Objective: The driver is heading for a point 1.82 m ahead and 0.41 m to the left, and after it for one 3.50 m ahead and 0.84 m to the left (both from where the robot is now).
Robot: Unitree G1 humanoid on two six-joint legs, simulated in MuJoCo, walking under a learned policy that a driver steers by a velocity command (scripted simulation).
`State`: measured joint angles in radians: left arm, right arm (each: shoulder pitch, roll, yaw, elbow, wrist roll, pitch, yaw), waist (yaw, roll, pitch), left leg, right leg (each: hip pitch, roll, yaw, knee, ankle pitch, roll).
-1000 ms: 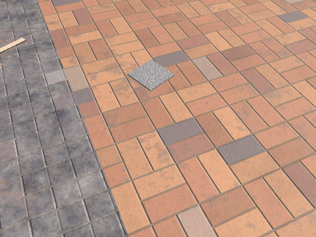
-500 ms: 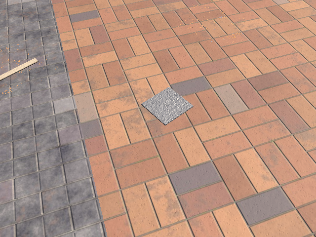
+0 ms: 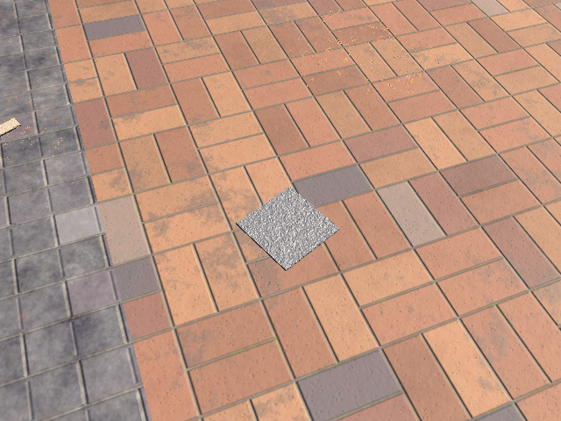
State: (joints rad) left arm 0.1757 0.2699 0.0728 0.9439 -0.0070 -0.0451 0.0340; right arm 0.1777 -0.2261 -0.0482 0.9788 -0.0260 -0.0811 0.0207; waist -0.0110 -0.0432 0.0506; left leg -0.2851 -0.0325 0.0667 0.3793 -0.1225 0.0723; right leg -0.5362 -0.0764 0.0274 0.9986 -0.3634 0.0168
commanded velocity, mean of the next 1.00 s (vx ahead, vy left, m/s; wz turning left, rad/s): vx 0.08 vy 0.00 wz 0.00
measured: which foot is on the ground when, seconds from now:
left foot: down 0.00-1.00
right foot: up 0.00-0.16, down 0.18-1.00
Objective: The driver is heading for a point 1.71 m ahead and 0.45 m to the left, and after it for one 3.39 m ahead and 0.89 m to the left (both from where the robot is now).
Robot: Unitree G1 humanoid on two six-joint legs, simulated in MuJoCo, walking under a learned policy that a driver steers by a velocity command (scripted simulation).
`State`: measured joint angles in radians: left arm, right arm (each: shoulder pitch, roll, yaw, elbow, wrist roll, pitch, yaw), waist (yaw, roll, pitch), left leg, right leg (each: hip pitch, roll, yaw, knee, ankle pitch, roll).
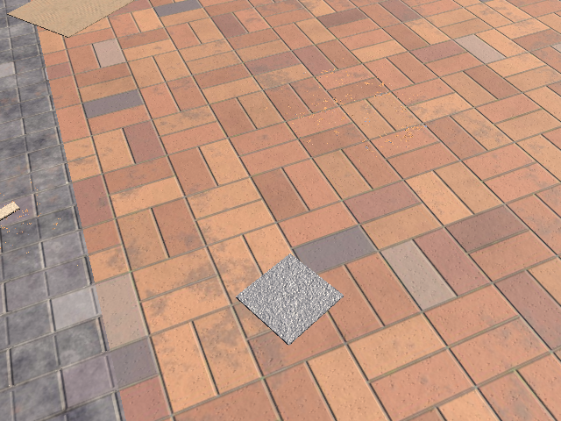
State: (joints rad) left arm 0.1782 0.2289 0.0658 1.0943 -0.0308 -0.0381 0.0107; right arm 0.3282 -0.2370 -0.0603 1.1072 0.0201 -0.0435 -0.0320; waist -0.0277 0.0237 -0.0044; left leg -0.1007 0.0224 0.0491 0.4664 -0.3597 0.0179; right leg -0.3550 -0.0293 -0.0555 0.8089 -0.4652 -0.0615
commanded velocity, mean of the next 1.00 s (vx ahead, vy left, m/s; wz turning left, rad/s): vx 0.45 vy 0.00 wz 0.34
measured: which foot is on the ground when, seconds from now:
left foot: down 0.00-0.10, up 0.12-0.58, down 0.60-1.00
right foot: down 0.00-0.60, up 0.62-1.00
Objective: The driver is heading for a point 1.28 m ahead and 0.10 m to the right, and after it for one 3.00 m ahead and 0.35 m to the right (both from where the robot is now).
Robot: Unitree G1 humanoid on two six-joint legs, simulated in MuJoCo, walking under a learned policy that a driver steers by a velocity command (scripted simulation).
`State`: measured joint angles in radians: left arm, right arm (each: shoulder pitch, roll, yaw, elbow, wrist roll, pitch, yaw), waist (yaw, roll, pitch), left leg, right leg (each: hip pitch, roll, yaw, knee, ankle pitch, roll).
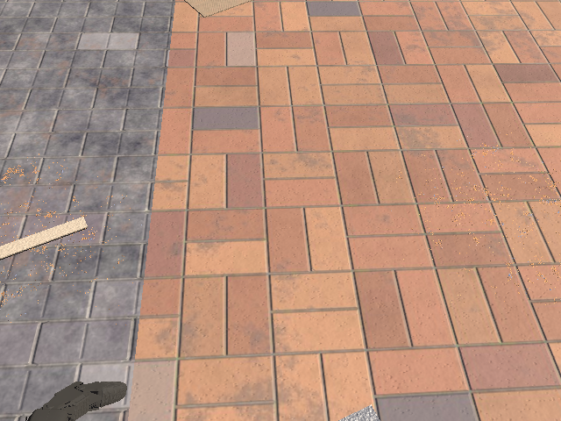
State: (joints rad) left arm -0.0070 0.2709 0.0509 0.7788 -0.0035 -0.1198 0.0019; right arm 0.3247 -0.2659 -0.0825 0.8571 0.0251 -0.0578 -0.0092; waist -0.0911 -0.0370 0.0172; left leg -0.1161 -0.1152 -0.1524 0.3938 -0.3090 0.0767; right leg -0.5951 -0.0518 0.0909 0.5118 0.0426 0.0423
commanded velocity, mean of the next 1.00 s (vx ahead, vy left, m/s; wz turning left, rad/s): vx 0.50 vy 0.00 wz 0.06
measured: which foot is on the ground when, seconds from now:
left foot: down 0.00-0.08, up 0.10-0.54, down 0.56-1.00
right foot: up 0.00-0.06, down 0.08-0.58, up 0.60-1.00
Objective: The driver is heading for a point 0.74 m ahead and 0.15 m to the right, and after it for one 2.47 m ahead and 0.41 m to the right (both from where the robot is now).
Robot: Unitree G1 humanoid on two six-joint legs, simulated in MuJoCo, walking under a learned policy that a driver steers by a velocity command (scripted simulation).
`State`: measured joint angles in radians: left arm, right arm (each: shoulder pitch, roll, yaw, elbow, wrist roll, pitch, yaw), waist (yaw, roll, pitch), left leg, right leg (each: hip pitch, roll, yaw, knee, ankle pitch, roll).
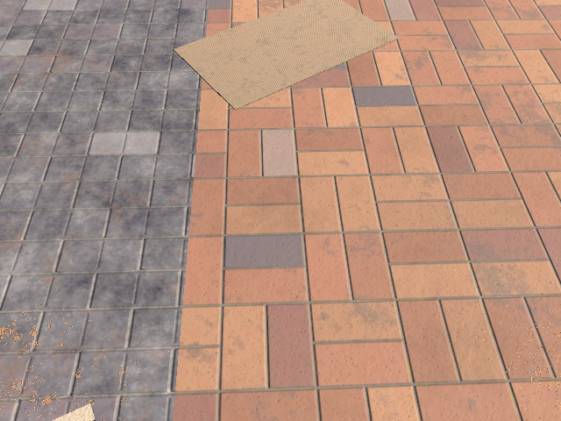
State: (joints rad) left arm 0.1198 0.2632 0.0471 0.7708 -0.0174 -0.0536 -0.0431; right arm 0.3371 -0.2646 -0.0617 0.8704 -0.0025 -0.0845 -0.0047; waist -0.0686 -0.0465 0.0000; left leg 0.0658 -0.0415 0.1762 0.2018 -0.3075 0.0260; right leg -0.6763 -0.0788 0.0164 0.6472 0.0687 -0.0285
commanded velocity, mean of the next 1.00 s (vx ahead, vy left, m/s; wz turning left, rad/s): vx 0.50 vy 0.00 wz -0.41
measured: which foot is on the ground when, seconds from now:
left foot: down 0.00-0.12, up 0.14-0.56, down 0.58-1.00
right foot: up 0.00-0.08, down 0.10-0.58, up 0.60-1.00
